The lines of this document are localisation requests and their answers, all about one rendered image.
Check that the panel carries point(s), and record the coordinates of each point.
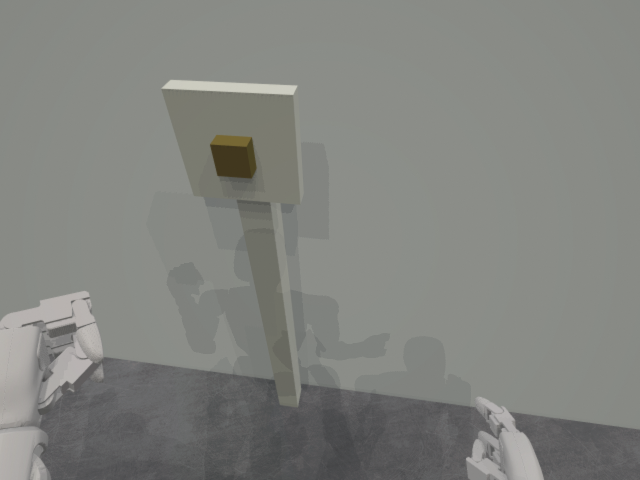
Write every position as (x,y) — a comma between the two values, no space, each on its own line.
(200,110)

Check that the robot right hand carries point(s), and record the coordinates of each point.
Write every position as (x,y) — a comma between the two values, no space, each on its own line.
(513,455)

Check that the robot left forearm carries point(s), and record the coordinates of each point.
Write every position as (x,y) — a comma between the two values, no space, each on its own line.
(21,450)

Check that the robot left hand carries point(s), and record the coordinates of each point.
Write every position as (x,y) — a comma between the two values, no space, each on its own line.
(74,340)

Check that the button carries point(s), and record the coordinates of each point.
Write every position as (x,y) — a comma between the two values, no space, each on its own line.
(233,156)

